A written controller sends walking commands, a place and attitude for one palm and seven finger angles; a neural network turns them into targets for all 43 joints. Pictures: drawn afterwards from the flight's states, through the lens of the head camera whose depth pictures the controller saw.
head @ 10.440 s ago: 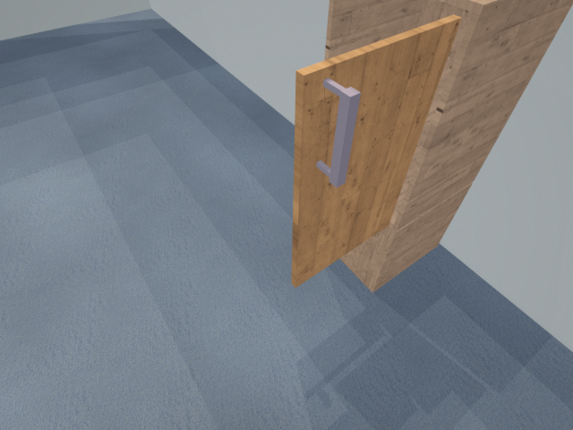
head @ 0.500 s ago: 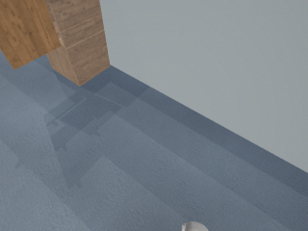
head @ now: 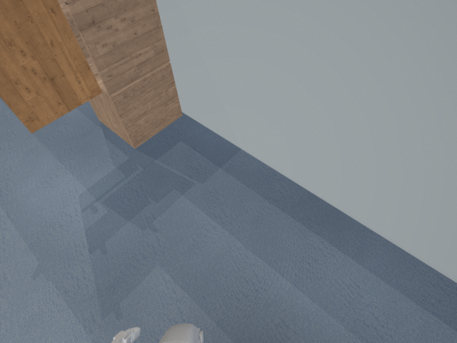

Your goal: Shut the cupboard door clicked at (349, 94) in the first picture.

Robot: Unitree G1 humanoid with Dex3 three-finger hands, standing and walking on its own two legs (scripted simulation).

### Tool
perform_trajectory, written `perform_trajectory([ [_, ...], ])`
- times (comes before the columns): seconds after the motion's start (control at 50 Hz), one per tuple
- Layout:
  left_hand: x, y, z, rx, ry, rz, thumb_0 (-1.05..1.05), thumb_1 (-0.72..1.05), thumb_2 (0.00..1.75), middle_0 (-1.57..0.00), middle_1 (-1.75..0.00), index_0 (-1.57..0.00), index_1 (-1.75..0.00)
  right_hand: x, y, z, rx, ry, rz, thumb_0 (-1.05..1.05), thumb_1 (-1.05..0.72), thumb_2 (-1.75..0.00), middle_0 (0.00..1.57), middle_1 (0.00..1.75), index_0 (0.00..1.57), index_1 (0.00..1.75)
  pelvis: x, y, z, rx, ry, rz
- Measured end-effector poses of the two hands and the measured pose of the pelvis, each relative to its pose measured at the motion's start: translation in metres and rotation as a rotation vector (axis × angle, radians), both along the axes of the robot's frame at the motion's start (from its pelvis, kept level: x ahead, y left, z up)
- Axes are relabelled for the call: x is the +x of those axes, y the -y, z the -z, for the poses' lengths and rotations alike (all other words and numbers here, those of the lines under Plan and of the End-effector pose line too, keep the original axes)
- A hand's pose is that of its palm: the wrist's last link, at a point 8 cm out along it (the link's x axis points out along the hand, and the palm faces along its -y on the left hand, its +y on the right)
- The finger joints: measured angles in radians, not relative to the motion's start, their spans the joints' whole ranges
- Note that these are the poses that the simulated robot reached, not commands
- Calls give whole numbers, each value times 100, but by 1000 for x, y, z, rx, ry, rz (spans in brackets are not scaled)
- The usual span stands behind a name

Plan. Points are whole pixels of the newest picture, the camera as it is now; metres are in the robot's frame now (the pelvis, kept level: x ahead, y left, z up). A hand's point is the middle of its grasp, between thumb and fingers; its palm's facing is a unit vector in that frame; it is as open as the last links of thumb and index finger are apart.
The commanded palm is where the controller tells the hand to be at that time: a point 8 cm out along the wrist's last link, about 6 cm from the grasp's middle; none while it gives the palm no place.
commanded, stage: walk to a spot facing it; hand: left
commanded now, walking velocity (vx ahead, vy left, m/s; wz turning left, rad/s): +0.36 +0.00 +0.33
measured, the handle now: out of the picture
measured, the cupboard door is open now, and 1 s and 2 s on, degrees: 91 91 91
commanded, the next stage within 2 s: turn to face it in 1.10 s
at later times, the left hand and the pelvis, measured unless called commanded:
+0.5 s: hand out of the picture +0.14 +0.20 -0.19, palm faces +0.23 -0.97 -0.12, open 7.4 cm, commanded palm none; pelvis +0.23 +0.07 -0.01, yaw +9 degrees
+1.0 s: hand (155, 164) +0.60 +0.23 -0.16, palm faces +0.09 -0.98 -0.19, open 7.3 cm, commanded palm none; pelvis +0.49 +0.05 -0.02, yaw +9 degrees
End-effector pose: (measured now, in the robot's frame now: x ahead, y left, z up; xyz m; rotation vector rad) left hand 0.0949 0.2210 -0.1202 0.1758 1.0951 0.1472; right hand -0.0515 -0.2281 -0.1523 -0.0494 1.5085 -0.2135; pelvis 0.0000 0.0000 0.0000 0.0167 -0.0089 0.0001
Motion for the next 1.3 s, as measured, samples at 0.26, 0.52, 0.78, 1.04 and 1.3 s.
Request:
perform_trajectory([
  [0.26,-57,9,18,-77,-368,-205,-1,93,90,-19,-30,-20,-30,280,-11,-13,-9,295,-256,1,-91,-90,20,29,19,29,116,-7,0,-10,-8,-107],
  [0.52,58,-40,37,-148,-409,-266,1,91,90,-20,-30,-20,-30,405,-83,-12,-51,329,-307,0,-92,-90,20,30,20,30,240,-68,9,-16,2,-156],
  [0.78,333,-113,6,6,-67,-106,2,93,90,-19,-30,-20,-30,363,-70,-17,-45,-28,-157,0,-92,-90,20,30,20,30,363,-75,-1,-7,-5,-139],
  [1.04,489,-52,14,-36,16,-80,0,91,90,-20,-30,-20,-30,496,-53,1,13,-102,-135,1,-91,-90,21,30,20,30,502,-45,9,-10,10,-165],
  [1.3,457,-74,22,-64,-177,-343,-2,94,90,-20,-30,-20,-30,787,-91,-19,-19,279,-424,0,-91,-90,20,29,19,29,598,-71,0,-22,7,-308],
])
